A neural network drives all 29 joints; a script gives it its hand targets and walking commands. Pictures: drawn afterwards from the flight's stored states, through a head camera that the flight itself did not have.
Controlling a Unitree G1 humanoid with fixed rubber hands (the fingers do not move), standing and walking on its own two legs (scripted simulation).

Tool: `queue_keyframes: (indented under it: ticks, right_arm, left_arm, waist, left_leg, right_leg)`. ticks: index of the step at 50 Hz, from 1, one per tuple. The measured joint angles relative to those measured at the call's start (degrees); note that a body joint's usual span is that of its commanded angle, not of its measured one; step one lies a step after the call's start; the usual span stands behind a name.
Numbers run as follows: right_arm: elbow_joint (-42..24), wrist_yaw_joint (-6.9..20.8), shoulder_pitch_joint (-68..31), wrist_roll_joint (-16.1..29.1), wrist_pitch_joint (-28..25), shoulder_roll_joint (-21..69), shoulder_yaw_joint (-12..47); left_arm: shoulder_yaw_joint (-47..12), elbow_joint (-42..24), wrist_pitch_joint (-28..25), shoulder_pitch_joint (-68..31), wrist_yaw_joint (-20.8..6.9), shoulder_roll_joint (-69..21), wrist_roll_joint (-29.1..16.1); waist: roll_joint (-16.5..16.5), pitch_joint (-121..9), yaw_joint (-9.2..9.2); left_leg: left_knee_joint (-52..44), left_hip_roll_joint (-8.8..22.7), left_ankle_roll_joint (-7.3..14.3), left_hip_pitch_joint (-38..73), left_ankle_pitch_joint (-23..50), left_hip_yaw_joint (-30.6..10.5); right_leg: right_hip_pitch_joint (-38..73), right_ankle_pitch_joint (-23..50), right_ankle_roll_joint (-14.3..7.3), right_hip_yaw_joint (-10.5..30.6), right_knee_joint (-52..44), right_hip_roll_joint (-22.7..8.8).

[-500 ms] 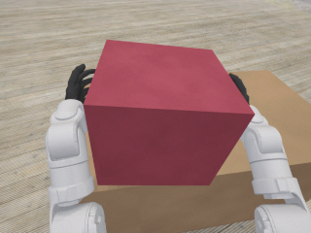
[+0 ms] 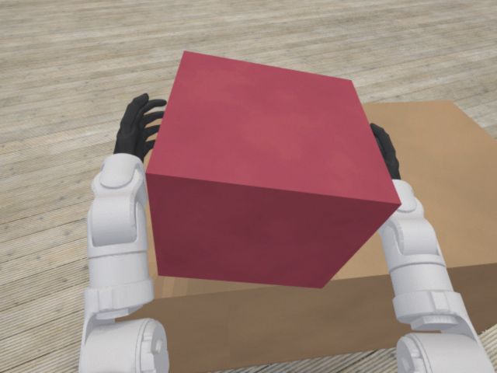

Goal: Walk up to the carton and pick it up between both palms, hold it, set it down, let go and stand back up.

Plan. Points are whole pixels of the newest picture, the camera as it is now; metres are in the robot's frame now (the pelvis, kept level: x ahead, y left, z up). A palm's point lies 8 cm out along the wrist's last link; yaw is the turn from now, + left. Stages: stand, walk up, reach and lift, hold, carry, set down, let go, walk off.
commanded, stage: set down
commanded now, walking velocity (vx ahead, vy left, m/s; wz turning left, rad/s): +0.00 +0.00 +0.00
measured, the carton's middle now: (256, 176) +0.39 +0.00 +0.13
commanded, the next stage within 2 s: none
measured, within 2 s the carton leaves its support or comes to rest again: neither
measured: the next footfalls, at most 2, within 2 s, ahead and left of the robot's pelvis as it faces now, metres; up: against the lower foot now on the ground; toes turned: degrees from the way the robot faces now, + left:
none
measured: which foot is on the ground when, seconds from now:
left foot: down 0.00-1.00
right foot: down 0.00-1.00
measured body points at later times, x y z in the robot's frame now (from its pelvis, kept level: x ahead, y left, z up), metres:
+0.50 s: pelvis +0.04 +0.00 +0.00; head +0.02 +0.03 +0.45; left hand +0.41 +0.17 +0.18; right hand +0.39 -0.21 +0.14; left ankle +0.00 +0.11 -0.75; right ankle +0.01 -0.11 -0.75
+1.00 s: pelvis +0.03 +0.01 +0.00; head +0.01 +0.03 +0.45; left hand +0.42 +0.17 +0.17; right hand +0.38 -0.20 +0.13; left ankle +0.00 +0.11 -0.75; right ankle +0.01 -0.11 -0.75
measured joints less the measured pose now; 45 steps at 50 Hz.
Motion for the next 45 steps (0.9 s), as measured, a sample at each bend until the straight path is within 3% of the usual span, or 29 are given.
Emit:
queue_keyframes:
  ticks: [8,15,26,35,45]
  right_arm:
    - [2.3,-1.5,5.3,-0.3,-5.6,0.1,1.4]
    - [0.1,-3.8,10.3,2.7,-8.7,-1.2,4.4]
    - [-0.6,-4.8,7.6,7.4,-7.8,-4.1,7.0]
    - [6.0,-3.2,3.3,5.1,-3.6,-1.9,5.9]
    - [4.8,-2.3,6.7,-0.6,-9.7,0.5,1.4]
  left_arm:
    - [-2.3,5.1,-6.5,3.6,0.6,-0.2,-1.3]
    - [-5.1,3.8,-10.4,8.7,2.9,-0.1,-3.9]
    - [-5.4,0.9,-8.7,8.1,4.9,0.1,-4.7]
    - [-3.1,7.2,-6.5,6.1,3.4,1.1,-3.1]
    - [-4.6,11.3,-14.1,5.4,3.8,1.1,-5.3]
  waist:
    - [0.6,1.2,-0.02]
    - [0.7,-0.8,-0.13]
    - [0.0,-2.2,-0.11]
    - [-0.9,0.2,-0.05]
    - [1.3,-4.1,0.07]
  left_leg:
    - [-0.1,-0.1,0.2,0.5,-1.1,-0.2]
    - [0.5,0.3,0.2,0.0,-2.7,-0.1]
    - [2.4,0.9,-0.1,1.2,-4.8,-0.1]
    - [1.2,0.2,0.0,0.0,-2.8,-0.5]
    - [2.8,0.0,0.5,-6.8,-2.4,-0.8]
  right_leg:
    - [0.8,-0.9,0.3,-0.2,-0.6,0.0]
    - [0.8,-1.7,0.4,0.0,-1.3,0.3]
    - [2.7,-2.9,0.2,0.1,-1.0,1.1]
    - [0.9,-2.0,0.3,-0.3,-0.6,0.3]
    - [-4.5,-0.4,0.7,-0.7,-1.5,0.2]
